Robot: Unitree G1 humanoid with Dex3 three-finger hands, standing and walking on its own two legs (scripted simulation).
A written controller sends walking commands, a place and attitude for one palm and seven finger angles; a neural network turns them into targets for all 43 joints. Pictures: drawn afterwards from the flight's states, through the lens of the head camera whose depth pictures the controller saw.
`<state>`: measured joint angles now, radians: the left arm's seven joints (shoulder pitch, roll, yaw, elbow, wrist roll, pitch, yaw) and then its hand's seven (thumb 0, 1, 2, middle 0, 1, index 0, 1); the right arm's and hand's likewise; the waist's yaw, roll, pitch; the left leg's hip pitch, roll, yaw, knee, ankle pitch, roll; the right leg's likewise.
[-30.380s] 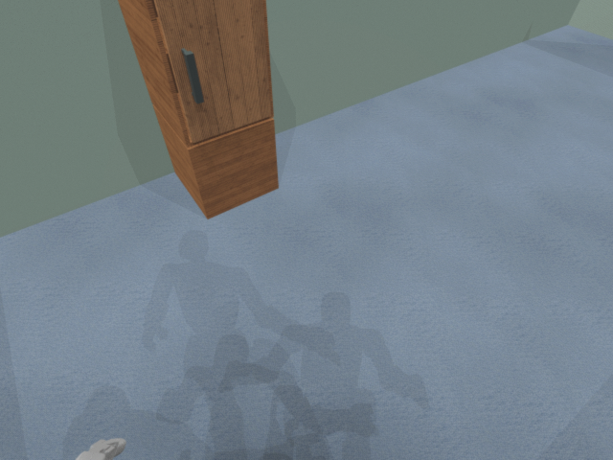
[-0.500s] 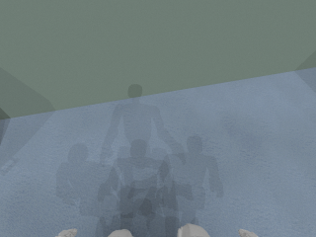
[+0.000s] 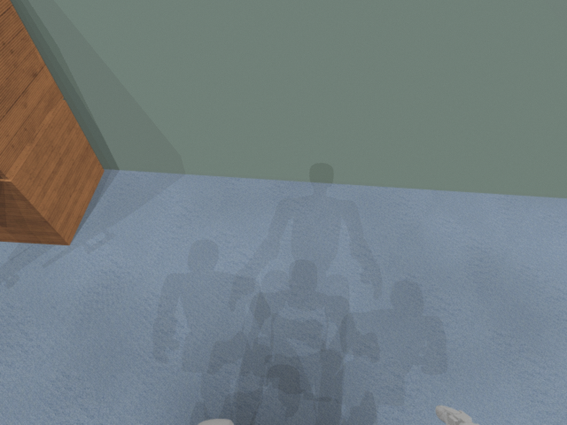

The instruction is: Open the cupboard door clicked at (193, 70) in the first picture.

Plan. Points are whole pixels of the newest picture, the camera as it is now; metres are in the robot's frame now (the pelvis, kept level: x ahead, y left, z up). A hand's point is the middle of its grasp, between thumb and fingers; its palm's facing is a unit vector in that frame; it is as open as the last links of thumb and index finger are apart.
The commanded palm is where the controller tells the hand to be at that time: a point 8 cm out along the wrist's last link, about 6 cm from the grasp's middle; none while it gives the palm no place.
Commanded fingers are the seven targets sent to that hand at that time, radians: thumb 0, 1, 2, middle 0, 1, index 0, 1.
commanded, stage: turn to face it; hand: left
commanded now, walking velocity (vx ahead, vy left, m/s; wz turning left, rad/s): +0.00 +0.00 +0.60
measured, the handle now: out of the picture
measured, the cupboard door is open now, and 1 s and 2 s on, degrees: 53 53 53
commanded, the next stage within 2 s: take the last steps up to it in 1.28 s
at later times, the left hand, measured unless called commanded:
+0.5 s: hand out of the picture +0.03 +0.19 -0.15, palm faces +0.29 -0.92 -0.25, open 7.4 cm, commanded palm none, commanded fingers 0.00 0.90 0.90 -0.20 -0.30 -0.20 -0.30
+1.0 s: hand out of the picture -0.02 +0.18 -0.14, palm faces +0.57 -0.77 -0.30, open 7.4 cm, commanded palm none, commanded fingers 0.00 0.90 0.90 -0.20 -0.30 -0.20 -0.30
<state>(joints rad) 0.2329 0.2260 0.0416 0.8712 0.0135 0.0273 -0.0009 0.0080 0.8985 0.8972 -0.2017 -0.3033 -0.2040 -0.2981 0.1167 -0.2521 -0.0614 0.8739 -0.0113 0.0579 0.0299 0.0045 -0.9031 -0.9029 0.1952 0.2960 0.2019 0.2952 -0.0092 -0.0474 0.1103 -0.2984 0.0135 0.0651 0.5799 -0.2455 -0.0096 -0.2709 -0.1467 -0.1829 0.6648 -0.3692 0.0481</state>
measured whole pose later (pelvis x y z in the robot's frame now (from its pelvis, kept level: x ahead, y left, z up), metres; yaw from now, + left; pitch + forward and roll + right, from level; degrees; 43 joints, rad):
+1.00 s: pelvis +0.02 -0.05 +0.00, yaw +36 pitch +0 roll +0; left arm 0.17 0.24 0.05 0.84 0.02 0.02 0.01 0.01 0.90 0.90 -0.20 -0.30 -0.20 -0.30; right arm 0.16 -0.25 -0.08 0.91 -0.02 0.09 0.01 0.00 -0.90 -0.90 0.20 0.30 0.21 0.30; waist -0.02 0.03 0.11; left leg -0.47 -0.03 -0.06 0.97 -0.46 -0.03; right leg -0.27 -0.06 -0.07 0.59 -0.32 0.01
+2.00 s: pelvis +0.05 +0.08 +0.01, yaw +52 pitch +0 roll +1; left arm 0.25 0.22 0.06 1.03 0.02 0.01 -0.02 0.01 0.91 0.90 -0.20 -0.30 -0.20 -0.30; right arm 0.23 -0.16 -0.02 1.00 -0.03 -0.04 -0.02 0.00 -0.92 -0.90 0.20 0.30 0.21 0.30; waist 0.03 -0.04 0.08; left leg -0.22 0.00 0.10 0.46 -0.25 0.03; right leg -0.48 -0.11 -0.08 1.03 -0.38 0.02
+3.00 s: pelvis +0.25 +0.37 +0.00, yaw +51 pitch -1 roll +0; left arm 0.13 0.17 0.04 0.99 0.02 -0.05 -0.02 0.01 0.91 0.90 -0.20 -0.30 -0.20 -0.30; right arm 0.36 -0.17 -0.03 1.12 -0.02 -0.01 -0.01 0.00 -0.91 -0.90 0.20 0.30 0.20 0.30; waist -0.04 0.01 0.07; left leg -0.23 0.05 0.11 0.78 -0.50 0.00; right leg -0.31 -0.05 -0.12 0.58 -0.25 -0.03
